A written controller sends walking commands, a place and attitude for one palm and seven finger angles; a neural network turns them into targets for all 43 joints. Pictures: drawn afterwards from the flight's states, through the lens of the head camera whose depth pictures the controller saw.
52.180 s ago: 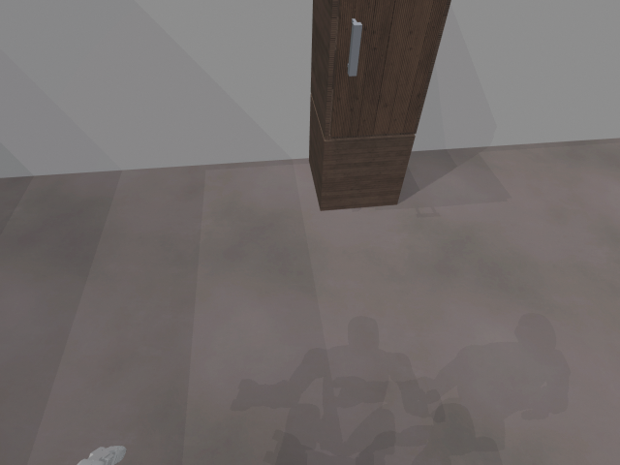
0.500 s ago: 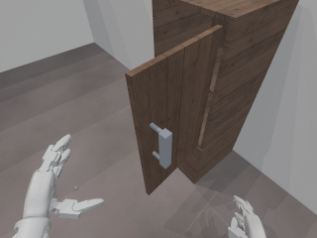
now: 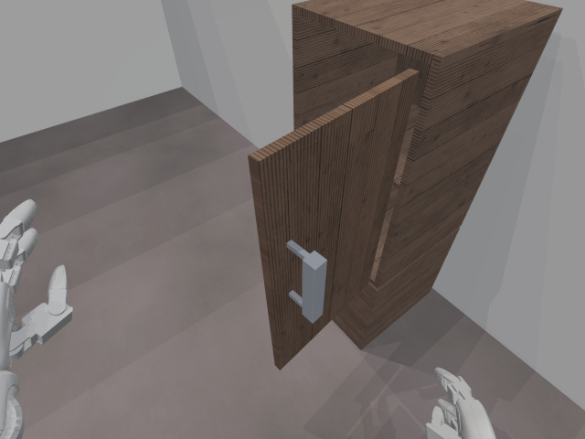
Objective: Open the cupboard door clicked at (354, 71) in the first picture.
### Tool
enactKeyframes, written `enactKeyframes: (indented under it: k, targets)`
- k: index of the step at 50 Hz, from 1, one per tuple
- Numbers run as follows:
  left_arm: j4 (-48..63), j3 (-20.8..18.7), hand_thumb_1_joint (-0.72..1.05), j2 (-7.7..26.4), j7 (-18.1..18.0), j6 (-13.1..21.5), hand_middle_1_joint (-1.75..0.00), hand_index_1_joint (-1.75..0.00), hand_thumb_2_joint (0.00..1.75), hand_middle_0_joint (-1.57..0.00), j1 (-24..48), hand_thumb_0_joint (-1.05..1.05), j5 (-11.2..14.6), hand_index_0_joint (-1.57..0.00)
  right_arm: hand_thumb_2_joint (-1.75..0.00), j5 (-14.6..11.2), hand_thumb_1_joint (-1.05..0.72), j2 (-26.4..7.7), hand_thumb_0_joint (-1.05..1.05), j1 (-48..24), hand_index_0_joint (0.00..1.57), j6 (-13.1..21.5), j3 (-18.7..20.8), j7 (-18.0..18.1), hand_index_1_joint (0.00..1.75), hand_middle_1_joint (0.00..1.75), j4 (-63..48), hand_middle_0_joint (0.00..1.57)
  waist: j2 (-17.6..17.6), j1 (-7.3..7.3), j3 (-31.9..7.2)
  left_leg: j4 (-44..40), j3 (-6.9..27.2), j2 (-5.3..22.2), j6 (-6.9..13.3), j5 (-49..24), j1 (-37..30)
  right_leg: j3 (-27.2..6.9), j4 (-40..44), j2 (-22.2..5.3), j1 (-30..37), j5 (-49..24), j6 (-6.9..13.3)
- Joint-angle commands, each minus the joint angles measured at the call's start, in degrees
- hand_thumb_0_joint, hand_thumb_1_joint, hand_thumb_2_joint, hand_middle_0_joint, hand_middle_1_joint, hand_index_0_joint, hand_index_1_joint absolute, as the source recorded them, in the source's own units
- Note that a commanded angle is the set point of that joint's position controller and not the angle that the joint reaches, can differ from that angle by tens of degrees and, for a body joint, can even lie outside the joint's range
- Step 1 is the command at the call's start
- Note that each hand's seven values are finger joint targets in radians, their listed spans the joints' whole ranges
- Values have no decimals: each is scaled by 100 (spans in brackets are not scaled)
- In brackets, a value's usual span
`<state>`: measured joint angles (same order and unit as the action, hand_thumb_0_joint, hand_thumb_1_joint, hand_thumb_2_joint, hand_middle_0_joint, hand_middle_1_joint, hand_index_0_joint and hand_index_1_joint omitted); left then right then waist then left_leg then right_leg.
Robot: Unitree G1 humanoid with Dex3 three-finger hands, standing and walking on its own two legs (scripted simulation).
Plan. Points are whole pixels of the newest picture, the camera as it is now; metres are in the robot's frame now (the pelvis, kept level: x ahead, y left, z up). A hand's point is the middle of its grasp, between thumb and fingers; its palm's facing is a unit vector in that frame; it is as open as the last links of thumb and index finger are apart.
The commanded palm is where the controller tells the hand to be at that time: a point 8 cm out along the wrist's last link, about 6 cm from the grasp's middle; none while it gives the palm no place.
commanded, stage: draw the hand back to the body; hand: left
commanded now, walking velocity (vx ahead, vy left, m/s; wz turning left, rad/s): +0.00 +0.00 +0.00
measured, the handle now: (303, 281) +0.36 +0.04 -0.01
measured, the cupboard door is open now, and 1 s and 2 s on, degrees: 97 97 97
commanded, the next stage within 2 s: step back with the hand held close in 0.30 s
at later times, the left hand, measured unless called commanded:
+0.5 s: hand (84, 308) +0.19 +0.25 +0.16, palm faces +0.45 -0.78 -0.44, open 7.4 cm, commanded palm +0.14 +0.28 +0.17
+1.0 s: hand (24, 370) +0.13 +0.27 +0.15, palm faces +0.40 -0.75 -0.53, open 7.4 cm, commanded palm +0.07 +0.31 +0.17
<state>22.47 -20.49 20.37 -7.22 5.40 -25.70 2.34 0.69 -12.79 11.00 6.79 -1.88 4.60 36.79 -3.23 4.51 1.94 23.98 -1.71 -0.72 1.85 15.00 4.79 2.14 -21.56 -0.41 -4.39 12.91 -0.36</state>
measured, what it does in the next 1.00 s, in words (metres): shifts its weight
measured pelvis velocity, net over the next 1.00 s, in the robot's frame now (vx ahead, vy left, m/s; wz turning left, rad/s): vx -0.07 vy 0.01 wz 0.00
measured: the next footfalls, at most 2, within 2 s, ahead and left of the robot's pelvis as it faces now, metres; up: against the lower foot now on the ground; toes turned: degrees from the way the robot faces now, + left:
right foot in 1.58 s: -0.29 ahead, -0.13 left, +0.00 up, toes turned +0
left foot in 1.74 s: -0.15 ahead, +0.06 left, +0.00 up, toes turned -1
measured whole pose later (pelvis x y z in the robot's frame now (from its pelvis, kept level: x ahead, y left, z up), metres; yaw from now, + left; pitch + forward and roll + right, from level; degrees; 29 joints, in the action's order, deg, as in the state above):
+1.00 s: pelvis -0.07 +0.01 -0.01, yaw +0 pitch -1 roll -1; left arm 29.5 -24.9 24.9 -8.3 10.0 -31.8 0.4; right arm 0.4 -12.7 10.7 2.2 -0.2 5.3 30.3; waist 0.5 0.7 3.2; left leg 31.6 -2.5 -1.2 3.2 11.8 19.2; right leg 0.2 -29.9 -0.5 -18.9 10.0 -1.2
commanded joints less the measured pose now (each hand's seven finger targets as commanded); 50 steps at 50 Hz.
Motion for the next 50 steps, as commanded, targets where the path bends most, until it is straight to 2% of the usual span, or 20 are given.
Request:
enactKeyframes:
  k: [1, 6, 9, 16, 20, 21, 22, 23, 24, 25, 26, 28, 30, 32, 35, 37, 42, 45, 48, 50]
  targets:
    - [882, -277, 90, 641, -18, 331, -30, -30, 90, -20, 396, 0, 7, -20, -90, -17, -90, -656, 0, -683, 20, 296, 272, 17, 30, 30, -873, 20, 6, -108, -179, -525, 177, 261, -149, -1370, 63, 26, 372, 70, -24, -751, 139]
    - [1135, -546, 90, 1001, -61, 374, -30, -30, 90, -20, 499, 0, -15, -20, -90, 7, -90, -657, 0, -739, 20, 307, 291, 45, 30, 30, -881, 20, -68, -36, -514, -528, 158, 203, -111, -1315, -34, -26, 379, 58, 187, -804, 148]
    - [1326, -599, 90, 1025, -80, 421, -30, -30, 90, -20, 450, 0, -18, -20, -90, 28, -90, -607, 0, -742, 20, 357, 276, 52, 30, 30, -881, 20, -130, -19, -681, -472, 129, 169, -115, -1526, -79, -40, 344, 43, 292, -1054, 153]
    - [976, -524, 90, 910, -42, 372, -30, -30, 90, -20, 415, 0, -6, -20, -90, 13, -90, -600, 0, -771, 20, 370, 283, 53, 30, 30, -799, 20, -85, -53, -196, -487, 80, 165, -96, -1299, 0, -62, 530, 55, 47, -867, 142]
    - [1040, -481, 90, 878, -19, 415, -30, -30, 90, -20, 426, 0, 12, -20, -90, 11, -90, -595, 0, -754, 20, 372, 307, 50, 30, 30, -803, 20, -18, -54, -380, -456, 39, 159, -56, -1322, -118, -87, 521, 52, 80, -911, 119]
    - [1354, -586, 90, 1080, -49, 456, -30, -30, 90, -20, 850, 0, 1, -20, -90, 10, -90, -612, 0, -805, 20, 393, 292, 52, 30, 30, -812, 20, -157, -50, -505, -465, 74, 141, -67, -1286, -147, -103, 527, 44, 144, -869, 130]
    - [1480, -1156, 90, 1637, -81, 645, -30, -30, 90, -20, 1014, 0, -9, -20, -90, -65, -90, -775, 0, -761, 20, 275, 296, 69, 30, 30, -1046, 20, 25, -348, 81, -239, 205, 228, 18, -883, 360, -604, 789, -196, -636, -1070, 134]
    - [985, -908, 90, 1235, -22, 642, -30, -30, 90, -20, 377, 0, -13, -20, -90, -24, -90, -687, 0, -723, 20, 184, 319, 70, 30, 30, -958, 20, 419, -344, -72, -71, 228, 211, 37, -738, 328, -645, 829, -339, -717, -993, 137]
    - [1007, -751, 90, 1121, 4, 617, -30, -30, 90, -20, 199, 0, -34, -20, -90, -26, -90, -703, 0, -742, 20, 123, 333, 40, 30, 30, -1006, 20, 489, -348, -128, 26, 191, 201, 33, -753, 255, -713, 856, -392, -799, -1034, 154]
    - [1076, -745, 90, 1117, -1, 628, -30, -30, 90, -20, 117, 0, -34, -20, -90, -23, -90, -708, 0, -721, 20, 77, 336, 32, 30, 30, -1039, 20, 508, -360, -275, 98, 156, 194, 19, -814, 290, -696, 813, -453, -772, -1095, 160]
    - [1171, -750, 90, 1105, -3, 677, -30, -30, 90, -20, 69, 0, -30, -20, -90, -19, -90, -717, 0, -750, 20, 45, 350, 45, 30, 30, -1050, 20, 242, -363, -373, 102, 163, 202, 12, -1012, 328, -635, 695, -482, -704, -1388, 182]
    - [1205, -783, 90, 1103, -27, 692, -30, -30, 90, -20, -255, 0, -16, -20, -90, -30, -90, -732, 0, -664, 20, -32, 378, 54, 30, 30, -1111, 20, 120, -371, -867, 95, 135, 288, -19, -1577, 277, -524, 351, -453, -391, -2037, 154]
    - [1334, -919, 90, 1217, -58, 681, -30, -30, 90, -20, -462, 0, 7, -20, -90, -57, -90, -744, 0, -642, 20, -117, 433, 61, 30, 30, -1208, 20, 247, -370, -1292, 180, 108, 355, -35, -2254, 201, -415, 48, -423, -143, -2773, 101]
    - [1477, -1008, 90, 1296, -81, 662, -30, -30, 90, -20, -617, 0, 27, -20, -90, -78, -90, -714, 0, -666, 20, -197, 449, 79, 30, 30, -1308, 20, 247, -359, -1473, 237, 133, 390, -67, -2685, 257, -344, -182, -429, -4, -3169, 96]
    - [1614, -1134, 90, 1398, -115, 646, -30, -30, 90, -20, -779, 0, 50, -20, -90, -115, -90, -696, 0, -685, 20, -300, 489, 82, 30, 30, -1392, 20, 379, -371, -1491, 311, 126, 395, -70, -2608, 410, -397, -278, -437, -94, -3251, 92]
    - [1825, -1173, 90, 1460, -146, 661, -30, -30, 90, -20, -786, 0, 42, -20, -90, -108, -90, -709, 0, -686, 20, -323, 491, 99, 30, 30, -1437, 20, 180, -361, -1472, 267, 205, 427, -76, -2661, 521, -368, -380, -397, -102, -3068, 101]
    - [1855, -1167, 90, 1413, -193, 706, -30, -30, 90, -20, -830, 0, 2, -20, -90, -77, -90, -766, 0, -665, 20, -305, 489, 117, 30, 30, -1474, 20, -244, -339, -1067, -211, 506, 615, 35, -1707, 1216, -238, -543, -113, -220, -1597, 5]
    - [1756, -1141, 90, 1309, -208, 767, -30, -30, 90, -20, -688, 0, -75, -20, -90, -76, -90, -856, 0, -615, 20, -236, 498, 105, 30, 30, -1499, 20, -369, -354, -666, -667, 712, 828, 226, 135, 2369, -274, -907, 29, 126, -775, -26]
    - [1767, -1130, 90, 1208, -264, 853, -30, -30, 90, -20, -458, 0, -230, -20, -90, -12, -90, -908, 0, -534, 20, -136, 506, 143, 30, 30, -1516, 20, -557, -381, -417, -1113, 982, 1000, 392, 1898, 3579, -260, -1475, 173, 706, -501, -50]
    - [1813, -1086, 90, 1109, -310, 874, -30, -30, 90, -20, -292, 0, -321, -20, -90, 49, -90, -897, 0, -416, 20, -68, 518, 154, 30, 30, -1481, 20, -524, -409, -420, -1173, 1109, 1076, 450, 2343, 3895, -239, -1772, 235, 865, -435, -55]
